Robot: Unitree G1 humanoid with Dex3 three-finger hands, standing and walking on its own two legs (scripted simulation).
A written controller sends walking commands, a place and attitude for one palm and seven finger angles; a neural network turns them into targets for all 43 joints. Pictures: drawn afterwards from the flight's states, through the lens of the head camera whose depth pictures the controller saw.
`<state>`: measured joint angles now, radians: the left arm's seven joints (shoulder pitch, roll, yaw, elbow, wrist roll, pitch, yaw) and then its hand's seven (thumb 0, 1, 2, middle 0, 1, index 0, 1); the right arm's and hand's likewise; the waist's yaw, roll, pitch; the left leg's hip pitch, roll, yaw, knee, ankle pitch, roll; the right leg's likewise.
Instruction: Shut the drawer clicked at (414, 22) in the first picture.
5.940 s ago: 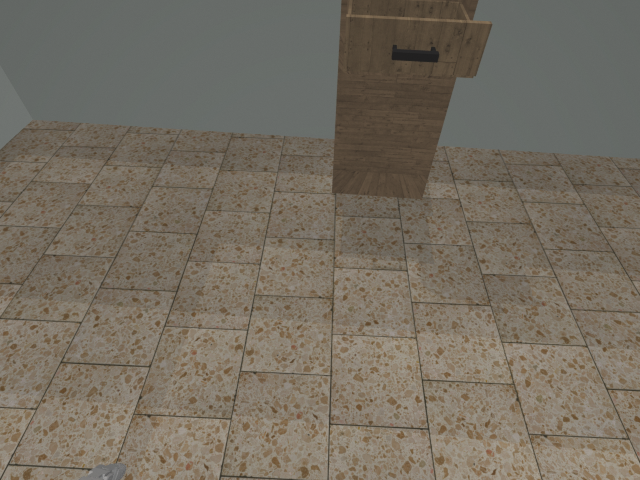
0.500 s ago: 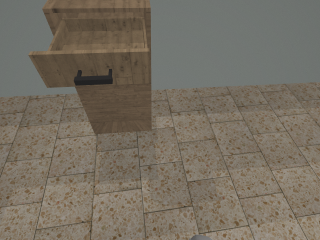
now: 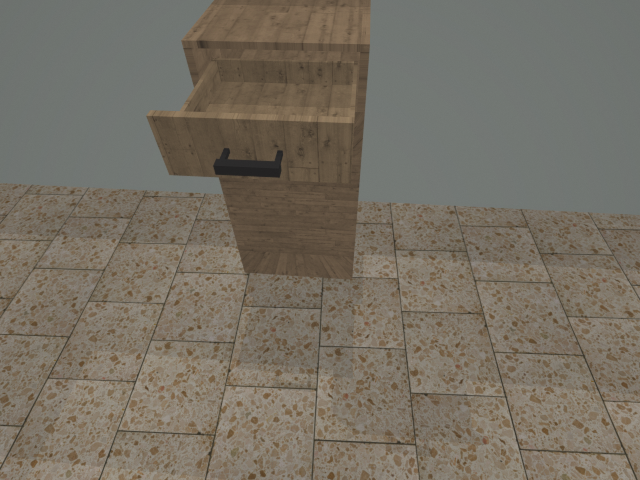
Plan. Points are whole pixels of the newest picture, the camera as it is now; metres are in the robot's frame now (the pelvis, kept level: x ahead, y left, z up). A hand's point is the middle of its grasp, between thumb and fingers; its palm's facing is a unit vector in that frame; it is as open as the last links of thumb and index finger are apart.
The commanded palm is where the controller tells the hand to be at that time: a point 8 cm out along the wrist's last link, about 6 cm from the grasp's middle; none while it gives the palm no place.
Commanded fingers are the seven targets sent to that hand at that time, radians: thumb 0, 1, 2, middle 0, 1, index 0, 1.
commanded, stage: take the last steps up to it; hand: left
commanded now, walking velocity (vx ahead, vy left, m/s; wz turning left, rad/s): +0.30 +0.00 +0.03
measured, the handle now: (250, 161) +0.64 +0.19 +0.03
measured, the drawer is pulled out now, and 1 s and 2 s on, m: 0.29 0.29 0.29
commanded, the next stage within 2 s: come to a stop and stand still in 0.88 s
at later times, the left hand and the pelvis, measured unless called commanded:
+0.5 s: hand (184, 467) +0.17 +0.23 -0.18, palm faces +0.01 -0.99 -0.15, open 7.4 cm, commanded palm none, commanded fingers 0.00 0.90 0.90 -0.20 -0.30 -0.20 -0.30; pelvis +0.11 +0.05 -0.01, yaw +0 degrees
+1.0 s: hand (228, 376) +0.31 +0.20 -0.18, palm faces +0.06 -0.98 -0.20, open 7.2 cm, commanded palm none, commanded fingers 0.00 0.90 0.90 -0.20 -0.30 -0.20 -0.30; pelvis +0.30 +0.01 -0.01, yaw +0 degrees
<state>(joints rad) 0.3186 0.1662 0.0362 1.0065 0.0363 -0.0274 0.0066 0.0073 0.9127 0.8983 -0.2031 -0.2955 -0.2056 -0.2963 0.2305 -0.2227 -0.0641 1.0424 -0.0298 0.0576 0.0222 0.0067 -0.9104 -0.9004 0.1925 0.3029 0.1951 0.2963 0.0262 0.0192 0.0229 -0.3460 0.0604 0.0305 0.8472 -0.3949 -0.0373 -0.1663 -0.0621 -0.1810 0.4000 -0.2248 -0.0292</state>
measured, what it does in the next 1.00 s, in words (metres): walks ahead: left foot, then right foot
